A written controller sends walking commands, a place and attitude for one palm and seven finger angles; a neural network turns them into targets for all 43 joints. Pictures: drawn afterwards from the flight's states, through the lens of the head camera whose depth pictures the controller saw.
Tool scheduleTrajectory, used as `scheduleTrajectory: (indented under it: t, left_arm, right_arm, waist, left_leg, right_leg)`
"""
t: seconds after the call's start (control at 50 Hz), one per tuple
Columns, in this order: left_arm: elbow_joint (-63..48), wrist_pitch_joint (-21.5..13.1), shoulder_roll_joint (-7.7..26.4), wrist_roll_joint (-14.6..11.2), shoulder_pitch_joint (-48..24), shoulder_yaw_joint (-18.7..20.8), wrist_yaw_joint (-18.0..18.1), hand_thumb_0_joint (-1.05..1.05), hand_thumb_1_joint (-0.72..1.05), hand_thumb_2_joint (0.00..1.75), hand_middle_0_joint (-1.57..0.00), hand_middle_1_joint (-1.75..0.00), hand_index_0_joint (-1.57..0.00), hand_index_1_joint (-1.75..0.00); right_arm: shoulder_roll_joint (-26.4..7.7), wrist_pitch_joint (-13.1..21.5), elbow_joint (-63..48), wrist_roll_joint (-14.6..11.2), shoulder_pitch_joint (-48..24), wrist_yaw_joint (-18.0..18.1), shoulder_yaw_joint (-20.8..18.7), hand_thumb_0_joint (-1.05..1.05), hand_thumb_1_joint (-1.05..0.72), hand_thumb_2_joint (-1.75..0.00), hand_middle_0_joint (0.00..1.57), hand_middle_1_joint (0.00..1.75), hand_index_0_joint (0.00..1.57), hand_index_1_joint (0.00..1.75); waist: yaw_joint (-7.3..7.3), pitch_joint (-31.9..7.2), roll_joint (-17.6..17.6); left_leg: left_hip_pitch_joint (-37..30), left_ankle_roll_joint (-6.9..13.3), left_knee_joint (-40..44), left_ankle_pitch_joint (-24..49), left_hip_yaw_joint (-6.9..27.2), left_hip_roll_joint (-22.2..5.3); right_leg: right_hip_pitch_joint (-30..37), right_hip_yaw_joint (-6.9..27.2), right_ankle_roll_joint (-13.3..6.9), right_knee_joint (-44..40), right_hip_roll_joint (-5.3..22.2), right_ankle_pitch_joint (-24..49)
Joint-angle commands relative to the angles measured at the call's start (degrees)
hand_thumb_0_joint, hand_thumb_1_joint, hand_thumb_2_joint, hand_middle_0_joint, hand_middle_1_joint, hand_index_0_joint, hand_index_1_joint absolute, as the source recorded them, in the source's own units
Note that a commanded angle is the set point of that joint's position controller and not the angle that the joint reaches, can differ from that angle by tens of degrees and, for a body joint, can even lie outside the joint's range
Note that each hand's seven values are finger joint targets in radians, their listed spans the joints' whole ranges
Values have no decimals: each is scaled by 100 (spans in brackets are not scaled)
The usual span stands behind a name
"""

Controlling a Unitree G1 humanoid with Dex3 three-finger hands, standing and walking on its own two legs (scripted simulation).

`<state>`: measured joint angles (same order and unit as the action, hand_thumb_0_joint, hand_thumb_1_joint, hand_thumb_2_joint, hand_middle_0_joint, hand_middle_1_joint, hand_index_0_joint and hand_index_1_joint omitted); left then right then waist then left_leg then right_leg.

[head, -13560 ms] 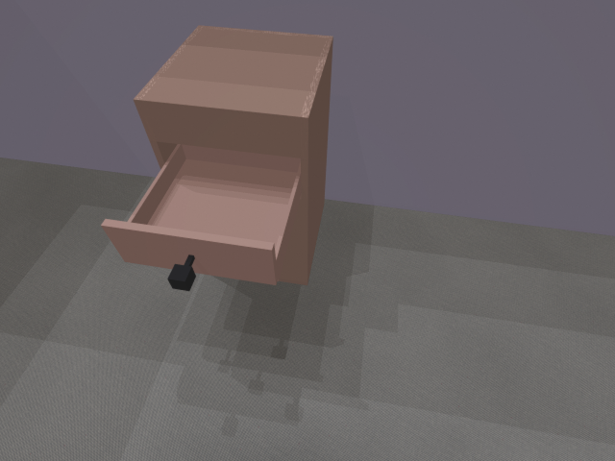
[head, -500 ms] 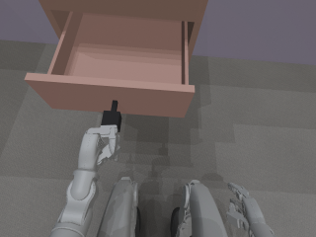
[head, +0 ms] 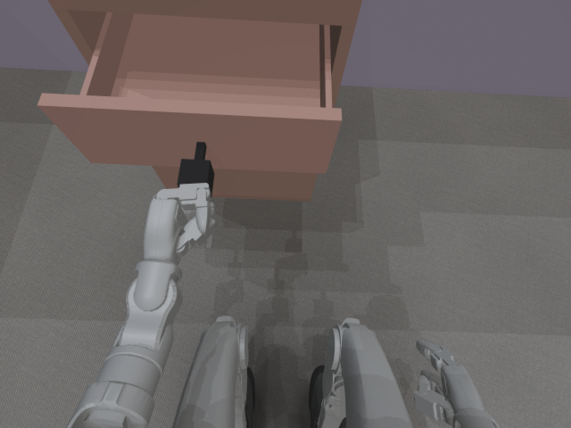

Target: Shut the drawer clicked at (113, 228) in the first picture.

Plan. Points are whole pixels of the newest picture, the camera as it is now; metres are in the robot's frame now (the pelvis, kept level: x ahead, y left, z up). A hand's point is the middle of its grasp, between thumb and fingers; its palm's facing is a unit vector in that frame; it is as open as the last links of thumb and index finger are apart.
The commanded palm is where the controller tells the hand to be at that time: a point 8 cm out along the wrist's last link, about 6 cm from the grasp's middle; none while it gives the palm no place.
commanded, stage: push the drawer shut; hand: left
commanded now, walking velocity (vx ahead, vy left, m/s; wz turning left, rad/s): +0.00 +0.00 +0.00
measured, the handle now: (198, 166) +0.47 +0.14 -0.01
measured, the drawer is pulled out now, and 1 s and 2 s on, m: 0.17 0.04 0.00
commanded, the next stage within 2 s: pull the fist back off the drawer in 1.60 s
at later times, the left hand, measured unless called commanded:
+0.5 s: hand (220, 181) +0.44 +0.11 -0.01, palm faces -0.03 -1.00 -0.05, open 3.3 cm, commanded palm +0.43 +0.15 +0.00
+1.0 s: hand (221, 142) +0.51 +0.11 -0.01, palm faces -0.01 -1.00 -0.04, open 3.3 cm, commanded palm +0.49 +0.14 +0.00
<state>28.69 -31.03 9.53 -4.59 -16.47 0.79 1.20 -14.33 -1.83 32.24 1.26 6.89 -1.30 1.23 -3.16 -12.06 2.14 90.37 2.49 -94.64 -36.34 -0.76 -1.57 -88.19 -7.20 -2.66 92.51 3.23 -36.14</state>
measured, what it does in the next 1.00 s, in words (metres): stands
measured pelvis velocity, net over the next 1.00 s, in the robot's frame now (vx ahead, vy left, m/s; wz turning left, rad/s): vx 0.00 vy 0.00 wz -0.03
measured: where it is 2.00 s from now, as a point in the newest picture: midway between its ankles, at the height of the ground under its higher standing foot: (281, 427)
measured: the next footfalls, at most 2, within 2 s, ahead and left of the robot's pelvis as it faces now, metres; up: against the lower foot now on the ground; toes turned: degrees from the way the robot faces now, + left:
none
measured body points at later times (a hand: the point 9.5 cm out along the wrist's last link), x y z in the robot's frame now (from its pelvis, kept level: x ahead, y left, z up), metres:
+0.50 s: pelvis +0.00 +0.00 +0.00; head +0.18 +0.01 +0.41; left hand +0.44 +0.16 +0.00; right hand +0.11 -0.26 -0.13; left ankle +0.05 +0.10 -0.53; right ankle +0.05 -0.11 -0.53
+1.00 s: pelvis +0.00 +0.00 -0.01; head +0.20 +0.01 +0.39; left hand +0.50 +0.16 +0.00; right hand +0.05 -0.26 -0.14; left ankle +0.05 +0.10 -0.53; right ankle +0.05 -0.11 -0.53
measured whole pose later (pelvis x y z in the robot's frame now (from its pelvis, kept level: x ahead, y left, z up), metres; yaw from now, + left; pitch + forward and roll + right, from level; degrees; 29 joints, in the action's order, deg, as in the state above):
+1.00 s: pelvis +0.00 +0.00 -0.01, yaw -2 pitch +36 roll -4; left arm 56.0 -32.9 17.2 -1.9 -46.7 15.4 -0.6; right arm -14.4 -6.0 34.4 3.3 12.5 -2.6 1.8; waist -9.1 -10.6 3.3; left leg 95.9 2.8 -96.2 -36.1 -1.1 -2.8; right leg -94.1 -6.6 -2.4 93.5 1.9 -34.8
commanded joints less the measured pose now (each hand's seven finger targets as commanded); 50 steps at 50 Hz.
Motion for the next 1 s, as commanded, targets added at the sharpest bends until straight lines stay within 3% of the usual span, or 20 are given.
scheduleTrajectory:
  t: [0.0, 0.1, 0.14, 0.18, 0.2, 0.28, 0.38, 0.44, 0.48, 0.52, 0.58, 0.66, 0.72, 0.88, 0.92, 0.98]
  left_arm:
    - [-980, -414, 386, 5, -1858, 175, -23, 0, 90, 90, -140, -160, -140, -160]
    - [-779, -425, 499, -4, -2185, 327, -35, 0, 90, 90, -140, -160, -140, -160]
    - [-641, -420, 524, 10, -2327, 359, -46, 0, 90, 90, -140, -160, -140, -160]
    - [-410, -392, 508, 2, -2544, 367, -43, 0, 90, 90, -140, -160, -140, -160]
    - [-425, -420, 637, 13, -2708, 474, -28, 0, 90, 90, -140, -160, -140, -160]
    - [-432, -485, 587, 29, -2859, 470, -13, 0, 90, 90, -140, -160, -140, -160]
    - [86, -477, 746, 70, -3263, 662, 14, 0, 90, 90, -140, -160, -140, -160]
    - [182, -568, 906, 105, -3527, 809, 16, 0, 90, 90, -140, -160, -140, -160]
    - [386, -577, 936, 105, -3724, 858, 5, 0, 90, 90, -140, -160, -140, -160]
    - [414, -610, 938, 140, -4027, 838, 5, 0, 90, 90, -140, -160, -140, -160]
    - [833, -601, 1063, 157, -4280, 1011, 11, 0, 90, 90, -140, -160, -140, -160]
    - [1122, -632, 1315, 167, -4626, 1255, -37, 0, 90, 90, -140, -160, -140, -160]
    - [1154, -638, 1340, 160, -4807, 1290, -102, 0, 90, 90, -140, -160, -140, -160]
    - [1446, -615, 1644, 197, -5203, 1568, -167, 0, 90, 90, -140, -160, -140, -160]
    - [1413, -640, 1617, 245, -5334, 1516, -156, 0, 90, 90, -140, -160, -140, -160]
    - [1591, -622, 1601, 295, -5628, 1505, -98, 0, 90, 90, -140, -160, -140, -160]
  right_arm:
    - [-879, 166, -551, -12, 393, 69, -377, 0, -90, -90, 20, 30, 20, 30]
    - [-889, 134, -504, -4, 528, 70, -383, 0, -90, -90, 20, 30, 20, 30]
    - [-911, 112, -475, 3, 583, 64, -390, 0, -90, -90, 20, 30, 20, 30]
    - [-897, 87, -441, 1, 619, 57, -382, 0, -90, -90, 20, 30, 20, 30]
    - [-907, 87, -427, 1, 654, 66, -378, 0, -90, -90, 20, 30, 20, 30]
    - [-922, 65, -397, 23, 760, 36, -413, 0, -90, -90, 20, 30, 20, 30]
    - [-929, 10, -313, 35, 858, 28, -399, 0, -90, -90, 20, 30, 20, 30]
    - [-927, 21, -280, 61, 921, 27, -388, 0, -90, -90, 20, 30, 20, 30]
    - [-926, -3, -250, 64, 948, 25, -384, 0, -90, -90, 20, 30, 20, 30]
    - [-937, -2, -213, 86, 1010, 20, -388, 0, -90, -90, 20, 30, 20, 30]
    - [-951, -36, -153, 103, 1090, 14, -374, 0, -90, -90, 20, 30, 20, 30]
    - [-968, -78, -108, 135, 1184, 22, -362, 0, -90, -90, 20, 30, 20, 30]
    - [-956, -127, -141, 148, 1244, -9, -349, 0, -90, -90, 20, 30, 20, 30]
    - [-991, -290, -121, 193, 1399, -55, -330, 0, -90, -90, 20, 30, 20, 30]
    - [-993, -324, -125, 207, 1434, -72, -328, 0, -90, -90, 20, 30, 20, 30]
    - [-1014, -393, -56, 233, 1515, -92, -332, 0, -90, -90, 20, 30, 20, 30]
  waist:
    - [-386, -2920, 9]
    - [-387, -3111, 140]
    - [-420, -3088, 226]
    - [-505, -2947, 89]
    - [-494, -2973, 108]
    - [-489, -3279, 353]
    - [-617, -2977, 29]
    - [-574, -3148, 254]
    - [-639, -3069, 220]
    - [-672, -3182, 450]
    - [-732, -3072, 238]
    - [-780, -3232, 227]
    - [-749, -3454, 511]
    - [-820, -3464, 473]
    - [-822, -3537, 731]
    - [-948, -3396, 590]
  left_leg:
    - [-1987, -95, 1072, 1291, 497, 172]
    - [-2051, -100, 1063, 1450, 474, 167]
    - [-2151, -112, 1082, 1492, 513, 153]
    - [-1934, -91, 1054, 1341, 463, 160]
    - [-1921, -90, 1049, 1371, 463, 161]
    - [-2319, -124, 1097, 1685, 529, 131]
    - [-1867, -85, 1050, 1424, 477, 143]
    - [-1930, -104, 1056, 1450, 478, 149]
    - [-1819, -94, 1017, 1372, 438, 148]
    - [-2011, -103, 1022, 1458, 500, 134]
    - [-1811, -87, 985, 1329, 477, 147]
    - [-1706, -65, 886, 1447, 457, 138]
    - [-1914, -81, 907, 1637, 476, 139]
    - [-1873, -68, 845, 1741, 512, 98]
    - [-2135, -93, 892, 1867, 592, 77]
    - [-2136, -82, 871, 1819, 636, 59]
  right_leg:
    - [1702, 602, 92, -1321, -262, 1112]
    - [1767, 618, 89, -1297, -276, 1252]
    - [1614, 571, 86, -1258, -293, 1265]
    - [1699, 620, 107, -1341, -293, 1178]
    - [1734, 628, 103, -1329, -295, 1216]
    - [1601, 564, 95, -1235, -304, 1421]
    - [1694, 616, 130, -1311, -324, 1289]
    - [1689, 631, 111, -1264, -330, 1279]
    - [1667, 663, 122, -1301, -334, 1219]
    - [1474, 606, 108, -1216, -337, 1239]
    - [1505, 627, 131, -1261, -346, 1147]
    - [1575, 666, 146, -1213, -356, 1277]
    - [1553, 634, 123, -1151, -367, 1392]
    - [1499, 616, 141, -1112, -394, 1478]
    - [1284, 553, 118, -1040, -395, 1487]
    - [1141, 514, 141, -1060, -408, 1428]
